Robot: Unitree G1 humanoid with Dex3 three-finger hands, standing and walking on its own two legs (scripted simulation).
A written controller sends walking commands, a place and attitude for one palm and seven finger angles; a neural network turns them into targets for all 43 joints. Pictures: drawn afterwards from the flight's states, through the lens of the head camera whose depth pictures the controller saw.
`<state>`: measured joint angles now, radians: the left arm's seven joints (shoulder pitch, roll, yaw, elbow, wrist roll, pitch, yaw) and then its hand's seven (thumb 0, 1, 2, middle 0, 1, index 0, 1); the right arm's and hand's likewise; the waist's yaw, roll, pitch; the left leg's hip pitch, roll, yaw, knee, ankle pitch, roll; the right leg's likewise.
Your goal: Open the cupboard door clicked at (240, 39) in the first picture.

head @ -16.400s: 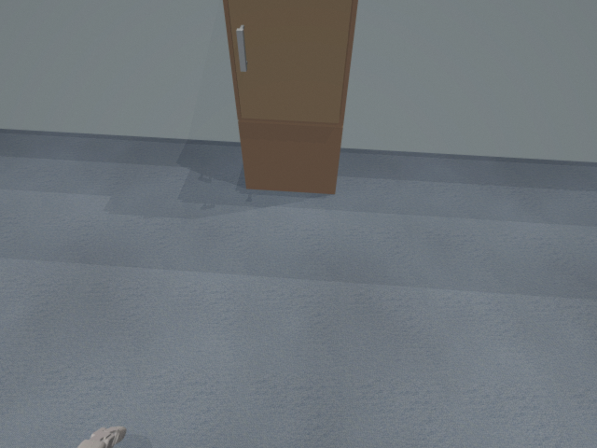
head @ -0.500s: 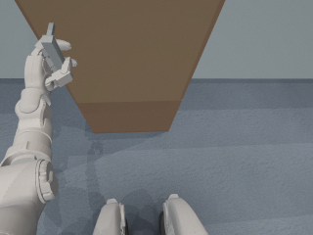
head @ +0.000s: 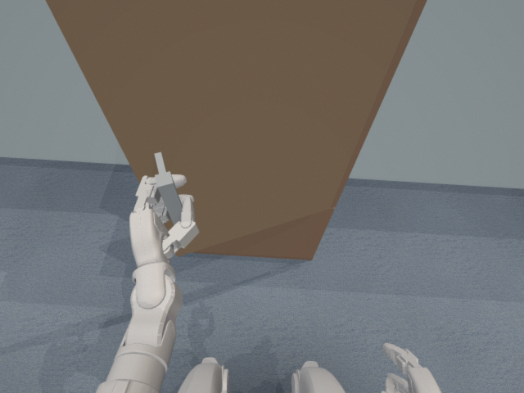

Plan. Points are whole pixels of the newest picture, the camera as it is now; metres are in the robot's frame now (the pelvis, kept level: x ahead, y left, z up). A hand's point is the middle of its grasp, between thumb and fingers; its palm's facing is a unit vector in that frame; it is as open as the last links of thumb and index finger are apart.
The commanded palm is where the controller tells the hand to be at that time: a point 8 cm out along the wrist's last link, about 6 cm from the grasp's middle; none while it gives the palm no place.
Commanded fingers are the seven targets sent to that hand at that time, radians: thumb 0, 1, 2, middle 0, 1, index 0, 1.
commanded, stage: pull the door open along its arc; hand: left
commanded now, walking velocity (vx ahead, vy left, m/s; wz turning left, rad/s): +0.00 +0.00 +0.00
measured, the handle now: (171, 194) +0.41 +0.16 +0.03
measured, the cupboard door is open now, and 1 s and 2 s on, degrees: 23 43 45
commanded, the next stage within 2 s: open thumb and fingers to let go in 0.32 s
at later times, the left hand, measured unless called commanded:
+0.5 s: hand (243, 286) +0.26 +0.04 +0.04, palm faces +0.33 -0.94 -0.02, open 6.0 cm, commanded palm +0.22 +0.09 +0.03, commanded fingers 0.00 0.55 0.75 -0.38 -1.31 -0.38 -1.31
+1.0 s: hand (238, 285) +0.27 +0.04 +0.03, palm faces +0.35 -0.94 -0.01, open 13.3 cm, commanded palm +0.22 +0.09 +0.03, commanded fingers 0.00 -0.50 0.30 -0.23 -0.80 -0.23 -0.80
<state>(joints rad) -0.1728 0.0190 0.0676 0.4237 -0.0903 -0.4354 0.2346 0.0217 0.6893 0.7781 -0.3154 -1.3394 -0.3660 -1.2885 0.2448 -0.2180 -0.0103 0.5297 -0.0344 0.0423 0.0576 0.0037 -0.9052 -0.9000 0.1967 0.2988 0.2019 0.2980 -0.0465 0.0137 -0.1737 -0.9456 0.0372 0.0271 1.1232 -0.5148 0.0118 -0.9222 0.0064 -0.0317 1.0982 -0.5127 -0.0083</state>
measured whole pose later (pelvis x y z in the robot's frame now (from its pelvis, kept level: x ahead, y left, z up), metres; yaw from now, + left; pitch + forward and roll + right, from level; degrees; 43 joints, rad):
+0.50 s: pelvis -0.01 -0.04 +0.00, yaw +4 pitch +15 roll +0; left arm 0.19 -0.08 -0.27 0.18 0.12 -0.38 0.54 0.01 0.67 0.77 -0.33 -1.32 -0.36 -1.34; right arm 0.18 -0.17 0.02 0.54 -0.08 -0.05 0.02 0.01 -0.90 -0.90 0.20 0.30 0.20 0.30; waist -0.02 0.03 -0.17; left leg -0.88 0.03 -0.04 1.11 -0.50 -0.04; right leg -0.85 0.00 -0.10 1.13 -0.55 -0.07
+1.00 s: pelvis -0.01 -0.04 +0.00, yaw +4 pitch +16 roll +1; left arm 0.19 -0.09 -0.24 0.16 0.10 -0.40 0.51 0.00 -0.36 0.36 -0.30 -1.14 -0.30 -1.14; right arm 0.20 -0.19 -0.01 0.56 -0.07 -0.05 0.01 0.01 -0.90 -0.90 0.20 0.30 0.20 0.30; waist -0.01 0.03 -0.17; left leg -0.91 0.02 -0.03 1.13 -0.50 -0.04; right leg -0.88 -0.01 -0.09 1.15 -0.56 -0.07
